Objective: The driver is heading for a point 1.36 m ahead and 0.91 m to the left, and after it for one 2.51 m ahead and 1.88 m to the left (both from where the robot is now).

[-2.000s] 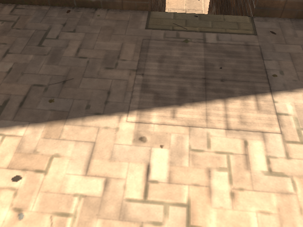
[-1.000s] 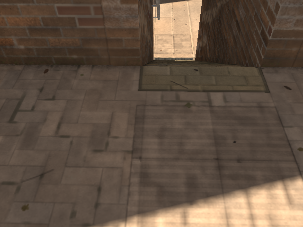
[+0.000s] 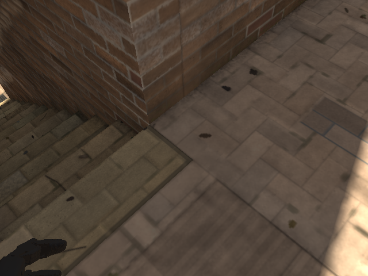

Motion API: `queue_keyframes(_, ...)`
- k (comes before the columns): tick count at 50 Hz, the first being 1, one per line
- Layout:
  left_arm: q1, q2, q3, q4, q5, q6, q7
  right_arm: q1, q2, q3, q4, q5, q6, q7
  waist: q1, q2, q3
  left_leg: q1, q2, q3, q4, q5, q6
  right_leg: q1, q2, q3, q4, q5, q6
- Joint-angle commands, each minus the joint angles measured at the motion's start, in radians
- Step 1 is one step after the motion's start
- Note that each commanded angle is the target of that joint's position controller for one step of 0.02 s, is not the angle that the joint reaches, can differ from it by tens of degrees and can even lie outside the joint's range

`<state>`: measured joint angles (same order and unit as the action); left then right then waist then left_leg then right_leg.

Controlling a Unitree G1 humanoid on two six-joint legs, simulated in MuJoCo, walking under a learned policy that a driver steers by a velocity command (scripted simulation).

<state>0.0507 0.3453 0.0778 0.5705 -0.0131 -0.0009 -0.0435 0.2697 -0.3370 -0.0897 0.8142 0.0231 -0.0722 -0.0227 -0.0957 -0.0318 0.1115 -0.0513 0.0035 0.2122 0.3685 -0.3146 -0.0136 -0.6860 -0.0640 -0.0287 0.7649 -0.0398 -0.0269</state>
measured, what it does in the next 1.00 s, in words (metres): walks ahead, turning left: right foot, then left foot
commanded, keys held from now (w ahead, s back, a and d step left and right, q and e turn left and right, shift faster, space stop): q+shift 0.98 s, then shift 0.02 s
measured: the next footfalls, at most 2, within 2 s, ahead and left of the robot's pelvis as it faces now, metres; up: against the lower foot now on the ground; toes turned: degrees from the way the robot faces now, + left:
right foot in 0.08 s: +0.23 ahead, -0.09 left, +0.00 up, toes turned -3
left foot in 0.52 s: +0.12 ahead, +0.15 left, +0.00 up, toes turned +20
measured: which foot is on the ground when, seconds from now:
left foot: down 0.00-0.08, up 0.10-0.50, down 0.52-1.00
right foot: up 0.00-0.06, down 0.08-0.52, up 0.54-1.00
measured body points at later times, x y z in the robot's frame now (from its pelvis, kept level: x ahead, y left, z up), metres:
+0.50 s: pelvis +0.11 +0.03 +0.00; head +0.12 +0.05 +0.44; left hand +0.23 +0.33 -0.10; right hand +0.27 -0.23 -0.11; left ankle +0.09 +0.14 -0.72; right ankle +0.20 -0.09 -0.73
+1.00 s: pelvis +0.14 +0.06 +0.01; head +0.16 +0.10 +0.45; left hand +0.10 +0.40 -0.09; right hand +0.46 -0.07 -0.06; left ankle +0.08 +0.13 -0.73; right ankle +0.26 -0.02 -0.72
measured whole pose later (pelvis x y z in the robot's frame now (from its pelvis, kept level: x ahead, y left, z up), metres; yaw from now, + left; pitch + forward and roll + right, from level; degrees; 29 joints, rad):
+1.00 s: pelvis +0.14 +0.06 +0.01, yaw +42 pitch +4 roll -3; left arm 0.03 0.30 0.09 0.74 -0.01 -0.03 0.01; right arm 0.17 -0.36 -0.10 0.57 0.03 0.06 -0.06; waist -0.01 0.02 0.03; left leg -0.31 -0.15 -0.35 0.53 -0.24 0.04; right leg -0.40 0.11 0.16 0.58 -0.29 0.07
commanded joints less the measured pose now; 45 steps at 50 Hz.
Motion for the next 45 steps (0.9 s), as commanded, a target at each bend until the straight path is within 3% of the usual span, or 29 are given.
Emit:
queue_keyframes(1,0.061,0.038,0.015,-0.057,0.011,-0.011,-0.022,-0.106,-0.173,-0.029,-0.081,0.026,-0.017,0.002,0.102,0.089,-0.144,-0.056,0.240,-0.096,0.026,0.824,0.131,0.293,0.059,-0.011,-0.117,-0.015,-0.050)
queue_keyframes(3,0.196,0.078,0.040,-0.021,0.019,-0.032,-0.012,-0.086,-0.161,-0.018,-0.066,0.030,-0.011,0.007,0.183,0.042,-0.201,-0.066,0.207,-0.080,0.239,0.838,0.108,0.499,0.118,-0.023,-0.275,0.088,-0.104)
queue_keyframes(4,0.244,0.138,0.053,-0.014,0.030,-0.036,0.009,-0.038,-0.116,0.004,-0.065,-0.001,-0.013,0.012,0.197,-0.055,-0.259,-0.188,0.136,-0.054,0.464,0.573,0.061,0.682,0.022,0.072,-0.279,0.516,-0.150)
queue_keyframes(5,0.207,0.156,0.021,-0.046,0.069,-0.039,0.033,0.099,0.005,0.053,-0.062,-0.050,-0.013,0.034,0.099,-0.282,-0.421,-0.468,0.021,-0.121,0.844,-0.430,-0.006,0.977,-0.338,0.439,-0.172,1.146,-0.341)
queue_keyframes(6,0.230,0.063,-0.012,-0.058,0.073,-0.038,0.029,0.163,-0.060,0.051,0.001,-0.009,-0.001,0.044,0.154,-0.150,-0.650,-0.412,0.022,-0.395,0.948,-0.460,-0.017,0.969,-0.426,0.522,-0.179,1.067,-0.423)
queue_keyframes(7,0.218,0.060,-0.007,-0.031,0.056,-0.035,0.015,0.083,-0.127,0.029,-0.014,0.034,0.017,0.050,0.161,-0.078,-0.553,-0.471,0.048,-0.362,0.938,-0.399,-0.031,0.855,-0.360,0.440,-0.266,0.722,-0.393)
queue_keyframes(8,0.151,0.053,-0.011,-0.007,0.030,-0.039,0.010,-0.008,-0.116,0.029,-0.043,0.031,0.034,0.040,0.136,-0.021,-0.405,-0.508,0.092,-0.327,0.849,-0.344,-0.040,0.736,-0.293,0.359,-0.326,0.469,-0.316)
queue_keyframes(9,0.096,0.030,-0.018,0.002,0.027,-0.038,0.017,-0.041,-0.098,0.029,-0.041,0.017,0.056,0.022,0.115,-0.009,-0.314,-0.503,0.110,-0.312,0.796,-0.295,-0.057,0.625,-0.257,0.305,-0.368,0.318,-0.265)
queue_keyframes(10,0.049,0.046,-0.013,0.007,0.034,-0.033,0.025,-0.009,-0.102,0.024,-0.031,0.009,0.080,0.012,0.080,-0.040,-0.260,-0.425,0.103,-0.279,0.786,-0.246,-0.078,0.485,-0.227,0.230,-0.409,0.278,-0.246)
queue_keyframes(11,0.024,0.079,0.001,0.007,0.044,-0.027,0.036,0.025,-0.104,0.017,-0.025,0.005,0.096,0.004,0.060,-0.068,-0.238,-0.387,0.083,-0.242,0.800,-0.206,-0.094,0.408,-0.218,0.181,-0.444,0.244,-0.245)
queue_keyframes(12,0.018,0.082,0.006,0.007,0.050,-0.027,0.048,0.046,-0.091,0.013,-0.024,0.002,0.104,-0.003,0.054,-0.070,-0.239,-0.382,0.079,-0.229,0.814,-0.180,-0.102,0.389,-0.225,0.150,-0.465,0.216,-0.251)
queue_keyframes(15,0.010,0.047,0.006,0.023,0.047,-0.026,0.078,0.014,-0.046,0.011,-0.053,-0.001,0.122,-0.014,0.065,-0.057,-0.236,-0.427,0.109,-0.226,0.781,-0.103,-0.096,0.398,-0.252,0.088,-0.505,0.041,-0.246)
queue_keyframes(19,-0.007,0.049,0.018,0.048,0.041,-0.014,0.101,-0.045,-0.020,0.012,-0.101,-0.008,0.132,0.001,0.074,-0.082,-0.231,-0.391,0.126,-0.189,0.625,-0.043,-0.062,0.415,-0.266,-0.003,-0.512,-0.055,-0.218)
queue_keyframes(22,-0.005,0.068,0.033,0.071,0.023,-0.005,0.096,-0.041,-0.036,0.001,-0.121,-0.008,0.136,0.023,0.069,-0.099,-0.237,-0.324,0.113,-0.148,0.506,-0.049,-0.020,0.449,-0.295,-0.041,-0.487,-0.062,-0.190)
queue_keyframes(24,-0.025,0.074,0.040,0.086,-0.003,0.002,0.088,0.006,-0.039,-0.009,-0.115,-0.010,0.144,0.035,0.035,-0.089,-0.236,-0.245,0.088,-0.109,0.354,0.000,0.024,0.457,-0.292,-0.080,-0.421,-0.095,-0.140)
queue_keyframes(25,-0.025,0.055,0.039,0.098,-0.018,0.007,0.084,0.054,-0.049,-0.020,-0.096,-0.016,0.146,0.034,0.016,-0.051,-0.224,-0.189,0.052,-0.099,0.248,0.049,0.061,0.432,-0.256,-0.115,-0.335,-0.162,-0.092)
queue_keyframes(26,0.021,0.019,0.035,0.125,-0.022,0.017,0.079,0.096,-0.086,-0.036,-0.086,-0.027,0.143,0.026,0.013,0.068,-0.159,-0.138,0.065,-0.201,0.111,0.166,0.113,0.329,-0.182,-0.173,-0.162,-0.272,-0.017)
queue_keyframes(27,0.045,-0.015,0.030,0.105,0.014,0.027,0.078,0.102,-0.224,-0.064,-0.119,-0.033,0.132,0.008,0.062,0.397,-0.070,-0.078,0.309,-0.618,0.008,0.515,0.232,0.027,-0.030,-0.229,0.193,-0.599,0.095)
queue_keyframes(28,-0.101,0.003,0.032,0.044,0.039,0.019,0.085,0.089,-0.262,-0.060,-0.153,-0.075,0.099,0.020,0.023,0.349,-0.096,-0.166,0.357,-0.819,-0.069,0.487,0.360,-0.073,0.078,0.012,0.382,-0.661,0.101)
queue_keyframes(29,-0.114,0.024,0.039,0.043,0.027,0.016,0.091,0.035,-0.251,-0.063,-0.162,-0.079,0.070,0.031,0.044,0.242,-0.105,-0.155,0.325,-0.742,-0.091,0.356,0.329,-0.098,0.071,0.085,0.433,-0.573,0.076)
queue_keyframes(30,-0.090,0.037,0.045,0.052,0.022,0.011,0.098,-0.021,-0.236,-0.063,-0.172,-0.045,0.056,0.023,0.085,0.206,-0.103,-0.148,0.276,-0.685,-0.093,0.276,0.268,-0.101,0.059,0.116,0.409,-0.457,0.058)
queue_keyframes(31,-0.061,0.054,0.053,0.079,0.024,0.011,0.108,-0.066,-0.178,-0.048,-0.180,-0.010,0.057,0.011,0.109,0.157,-0.120,-0.135,0.250,-0.634,-0.074,0.232,0.220,-0.095,0.042,0.122,0.389,-0.378,0.054)
queue_keyframes(32,-0.051,0.058,0.056,0.084,0.032,0.010,0.112,-0.093,-0.149,-0.037,-0.192,0.001,0.062,0.001,0.120,0.163,-0.138,-0.147,0.229,-0.608,-0.054,0.271,0.202,-0.067,0.048,0.126,0.380,-0.327,0.058)
queue_keyframes(34,-0.046,0.042,0.053,0.090,0.026,-0.001,0.100,-0.063,-0.108,-0.023,-0.209,-0.009,0.072,-0.013,0.110,0.145,-0.206,-0.094,0.196,-0.584,-0.021,0.360,0.194,-0.036,0.076,0.138,0.382,-0.250,0.063)
queue_keyframes(36,-0.070,0.020,0.043,0.088,0.037,-0.015,0.092,-0.042,-0.136,-0.030,-0.228,-0.020,0.082,-0.022,0.096,0.129,-0.234,-0.043,0.179,-0.593,0.005,0.453,0.193,-0.032,0.105,0.146,0.323,-0.236,0.077)
queue_keyframes(39,-0.074,0.017,0.039,0.083,0.013,-0.019,0.092,-0.009,-0.162,-0.044,-0.234,-0.002,0.092,-0.037,0.091,0.173,-0.228,0.003,0.160,-0.652,0.011,0.384,0.191,-0.027,0.128,0.176,0.166,-0.243,0.105)
queue_keyframes(42,-0.083,0.024,0.036,0.086,0.010,-0.027,0.083,-0.029,-0.167,-0.047,-0.259,-0.005,0.109,-0.034,0.080,0.196,-0.213,-0.032,0.136,-0.703,0.021,0.322,0.192,0.035,0.147,0.185,0.039,-0.253,0.115)
queue_keyframes(43,-0.103,0.020,0.031,0.081,0.022,-0.032,0.079,-0.045,-0.176,-0.049,-0.272,-0.013,0.112,-0.036,0.076,0.195,-0.207,-0.042,0.133,-0.732,0.027,0.345,0.198,0.064,0.162,0.182,0.005,-0.269,0.115)
queue_keyframes(45,-0.103,0.019,0.026,0.083,0.006,-0.040,0.066,-0.059,-0.176,-0.051,-0.289,-0.002,0.118,-0.044,0.075,0.197,-0.216,-0.041,0.127,-0.767,0.051,0.394,0.200,0.108,0.170,0.192,-0.067,-0.263,0.109)
Over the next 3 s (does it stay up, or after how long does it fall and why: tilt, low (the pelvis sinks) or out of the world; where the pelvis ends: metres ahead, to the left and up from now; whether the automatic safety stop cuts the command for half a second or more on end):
stays up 0.42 0.26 -0.01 its command is cut before an obstacle after 2.3 s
